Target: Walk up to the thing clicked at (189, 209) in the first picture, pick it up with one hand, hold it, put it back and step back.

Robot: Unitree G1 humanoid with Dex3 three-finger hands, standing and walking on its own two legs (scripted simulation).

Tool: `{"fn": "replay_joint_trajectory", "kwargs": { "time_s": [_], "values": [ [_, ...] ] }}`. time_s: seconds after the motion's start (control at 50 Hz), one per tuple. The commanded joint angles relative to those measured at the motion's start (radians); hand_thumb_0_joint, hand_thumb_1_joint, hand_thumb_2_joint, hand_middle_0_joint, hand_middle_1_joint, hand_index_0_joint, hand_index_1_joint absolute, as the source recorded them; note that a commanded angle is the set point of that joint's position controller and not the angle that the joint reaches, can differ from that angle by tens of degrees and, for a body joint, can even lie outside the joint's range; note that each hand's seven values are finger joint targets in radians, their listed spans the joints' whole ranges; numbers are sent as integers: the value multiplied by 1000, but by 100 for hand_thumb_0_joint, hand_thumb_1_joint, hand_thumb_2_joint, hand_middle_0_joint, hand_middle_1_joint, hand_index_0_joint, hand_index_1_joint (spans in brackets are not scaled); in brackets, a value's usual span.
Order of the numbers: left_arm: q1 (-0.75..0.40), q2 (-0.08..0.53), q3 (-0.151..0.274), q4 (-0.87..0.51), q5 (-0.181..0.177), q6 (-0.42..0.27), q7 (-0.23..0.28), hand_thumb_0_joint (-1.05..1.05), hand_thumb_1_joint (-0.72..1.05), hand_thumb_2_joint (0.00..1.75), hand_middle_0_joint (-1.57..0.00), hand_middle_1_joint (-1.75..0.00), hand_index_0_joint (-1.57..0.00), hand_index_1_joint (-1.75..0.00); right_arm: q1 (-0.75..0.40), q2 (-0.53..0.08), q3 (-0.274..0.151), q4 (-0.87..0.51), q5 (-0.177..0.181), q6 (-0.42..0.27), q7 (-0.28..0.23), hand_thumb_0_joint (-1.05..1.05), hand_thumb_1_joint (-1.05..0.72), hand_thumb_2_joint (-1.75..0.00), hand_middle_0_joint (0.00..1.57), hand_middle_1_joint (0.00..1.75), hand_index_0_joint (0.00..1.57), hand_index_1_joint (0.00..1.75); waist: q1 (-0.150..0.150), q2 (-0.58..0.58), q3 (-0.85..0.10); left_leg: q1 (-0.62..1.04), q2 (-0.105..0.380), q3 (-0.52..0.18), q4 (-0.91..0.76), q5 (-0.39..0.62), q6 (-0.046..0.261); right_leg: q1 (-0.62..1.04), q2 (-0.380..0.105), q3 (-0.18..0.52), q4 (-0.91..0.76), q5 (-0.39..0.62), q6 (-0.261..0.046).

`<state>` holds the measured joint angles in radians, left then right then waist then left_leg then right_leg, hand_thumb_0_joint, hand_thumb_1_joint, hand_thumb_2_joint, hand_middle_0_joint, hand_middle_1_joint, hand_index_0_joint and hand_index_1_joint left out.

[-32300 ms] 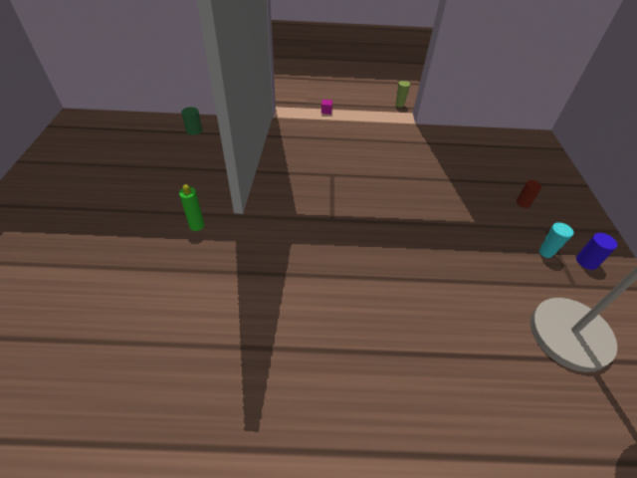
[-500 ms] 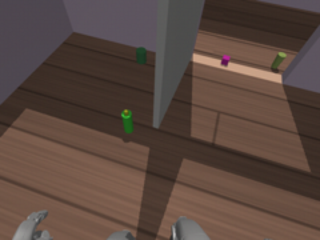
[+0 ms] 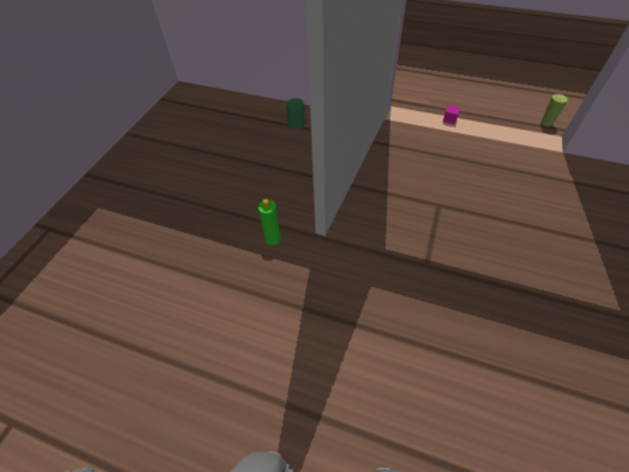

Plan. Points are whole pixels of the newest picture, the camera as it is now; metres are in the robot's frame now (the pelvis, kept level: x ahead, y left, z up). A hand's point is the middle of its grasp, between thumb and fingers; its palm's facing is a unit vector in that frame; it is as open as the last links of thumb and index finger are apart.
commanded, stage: step back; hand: left
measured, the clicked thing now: (269, 220) +1.00 +0.21 -0.64
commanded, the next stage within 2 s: stand in 1.00 s
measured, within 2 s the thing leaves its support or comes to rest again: neither
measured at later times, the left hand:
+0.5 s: hand out of the picture +0.01 +0.28 -0.14, palm faces +0.05 -0.93 -0.37, open 7.4 cm
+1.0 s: hand out of the picture +0.11 +0.30 -0.14, palm faces -0.01 -0.93 -0.37, open 7.4 cm
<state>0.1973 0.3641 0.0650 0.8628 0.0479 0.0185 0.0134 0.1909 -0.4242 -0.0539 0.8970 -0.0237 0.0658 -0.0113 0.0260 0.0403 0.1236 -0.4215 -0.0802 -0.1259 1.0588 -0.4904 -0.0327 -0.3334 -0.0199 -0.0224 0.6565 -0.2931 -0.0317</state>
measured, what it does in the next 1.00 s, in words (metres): steps on the spot: left foot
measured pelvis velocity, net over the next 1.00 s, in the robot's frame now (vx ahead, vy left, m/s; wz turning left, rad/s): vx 0.00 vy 0.04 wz -0.01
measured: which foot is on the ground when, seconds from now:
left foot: up 0.00-0.08, down 0.10-1.00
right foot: down 0.00-1.00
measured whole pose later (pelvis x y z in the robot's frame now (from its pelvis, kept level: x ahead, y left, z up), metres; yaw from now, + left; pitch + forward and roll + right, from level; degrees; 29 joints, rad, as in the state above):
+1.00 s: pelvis +0.00 +0.04 +0.01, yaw +0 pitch -2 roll +0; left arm 0.07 0.37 0.02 1.06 0.01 -0.02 0.01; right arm 0.04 -0.32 -0.04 1.08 -0.02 -0.01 0.00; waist 0.00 -0.01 0.07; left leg -0.17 0.01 0.04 0.49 -0.29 0.01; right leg -0.18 -0.02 0.04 0.49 -0.28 0.03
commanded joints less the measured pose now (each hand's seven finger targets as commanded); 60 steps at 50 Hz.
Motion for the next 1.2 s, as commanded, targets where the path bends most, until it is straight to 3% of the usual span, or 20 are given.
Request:
{"fn": "replay_joint_trajectory", "kwargs": {
  "time_s": [0.0,0.08,0.1,0.12,0.14,0.18,0.26,0.32,0.34,0.36,0.38,0.4,0.56,0.58,0.6,0.62,0.7,0.76,1.04,1.18],
  "values": [
    [13,300,93,-63,-2,-34,16,0,90,90,-20,-30,-20,-30,-47,-164,-51,-68,-14,-42,3,0,-90,-90,20,30,20,30,51,-227,-121,-31,61,56,-281,-91,13,177,-264,356,-294,-320,-167],
    [-21,260,57,-56,-5,-16,0,0,90,90,-20,-30,-20,-30,120,-161,-70,44,-15,-60,16,0,-90,-90,20,30,20,30,-46,-110,-126,384,48,116,-700,92,72,-100,-154,172,-164,-328,-62],
    [-29,182,33,-62,-18,-19,-4,0,90,90,-20,-30,-20,-30,109,-221,-81,30,-33,-68,14,0,-90,-90,20,30,20,30,-59,115,-119,432,254,-269,-824,-208,144,-293,-37,60,19,-285,28],
    [-123,237,54,-48,-26,-23,3,0,90,90,-20,-30,-20,-30,28,-299,-85,1,-28,-69,17,0,-90,-90,20,30,20,30,-86,158,-34,133,430,-481,-896,-452,261,-239,0,42,183,-297,30],
    [-121,269,62,-37,-24,-28,-1,0,90,90,-20,-30,-20,-30,-44,-266,-77,-15,-23,-81,17,0,-90,-90,20,30,20,30,-52,60,27,27,419,-420,-890,-382,267,-153,-17,115,247,-244,22],
    [-47,209,47,0,-37,-38,-17,0,90,90,-20,-30,-20,-30,-95,-178,-42,-15,-28,-100,8,0,-90,-90,20,30,20,30,-1,33,-3,150,285,-196,-806,-73,189,-143,-4,115,226,-121,12],
    [-16,211,45,39,-29,-50,-27,0,90,90,-20,-30,-20,-30,-72,-199,-59,-6,-29,-90,19,0,-90,-90,20,30,20,30,-36,152,-36,124,270,-113,-781,-111,187,21,14,7,11,-154,31],
    [28,198,50,83,-17,-68,-12,0,90,90,-20,-30,-20,-30,-66,-157,-46,-3,-12,-69,21,0,-90,-90,20,30,20,30,1,67,-42,32,222,-32,-633,-66,139,239,57,-6,-256,-22,5],
    [52,221,57,91,-10,-75,-4,0,90,90,-20,-30,-20,-30,-58,-117,-33,-9,-6,-68,20,0,-90,-90,20,30,20,30,14,-8,-67,-44,186,-2,-533,-30,107,327,0,116,-275,-29,-13],
    [75,286,67,93,-6,-81,2,0,90,90,-20,-30,-20,-30,-67,-88,-28,-20,0,-69,19,0,-90,-90,20,30,20,30,26,-153,-74,-138,86,59,-368,-43,62,309,-178,424,-363,-231,-91],
    [39,345,76,79,-6,-84,-1,0,90,90,-20,-30,-20,-30,-69,-125,-40,-10,-6,-66,11,0,-90,-90,20,30,20,30,27,-176,-34,-61,80,57,-216,-92,45,124,-339,583,-441,-395,-187],
    [-2,326,73,57,-11,-88,-2,0,90,90,-20,-30,-20,-30,-33,-146,-48,8,-8,-69,10,0,-90,-90,20,30,20,30,3,-113,-7,-50,104,5,-180,-71,43,94,-348,579,-425,-366,-216],
    [-94,235,32,38,-24,-71,-7,0,90,90,-20,-30,-20,-30,34,-102,-52,78,-14,-98,14,0,-90,-90,20,30,20,30,-56,-143,-129,286,81,137,-636,224,39,7,-155,161,-190,134,-79],
    [-83,195,16,34,-29,-67,-8,0,90,90,-20,-30,-20,-30,26,-129,-61,78,-22,-102,8,0,-90,-90,20,30,20,30,-55,-73,-155,351,143,43,-667,286,56,-38,-117,123,-115,198,-41],
    [-81,152,1,37,-46,-61,-10,0,90,90,-20,-30,-20,-30,-29,-175,-60,59,-23,-108,4,0,-90,-90,20,30,20,30,-34,58,-148,278,295,-176,-758,183,115,-58,-22,60,-30,58,11],
    [-66,195,14,66,-47,-53,-5,0,90,90,-20,-30,-20,-30,-93,-209,-58,49,-9,-106,8,0,-90,-90,20,30,20,30,-8,68,-116,143,372,-214,-778,60,194,37,3,28,0,-148,15],
    [-38,206,9,115,-42,-76,-2,0,90,90,-20,-30,-20,-30,-147,-145,-31,63,-1,-106,8,0,-90,-90,20,30,20,30,11,49,-143,171,232,2,-633,445,94,188,-49,106,-181,217,-1],
    [-83,226,11,117,-46,-74,2,0,90,90,-20,-30,-20,-30,-114,-137,-29,93,5,-104,1,0,-90,-90,20,30,20,30,-19,38,-175,222,201,48,-627,529,63,215,-78,118,-156,362,-13],
    [-150,190,-19,169,-45,-56,5,0,90,90,-20,-30,-20,-30,-179,-129,-17,141,20,-102,3,0,-90,-90,20,30,20,30,-27,-39,-211,374,217,55,-693,685,59,250,-97,108,-252,463,14],
    [-183,198,-21,186,-43,-55,2,0,90,90,-20,-30,-20,-30,-201,-121,-7,156,18,-98,6,0,-90,-90,20,30,20,30,-30,-43,-167,374,211,63,-758,535,44,245,-104,119,-338,347,22]
  ]
}}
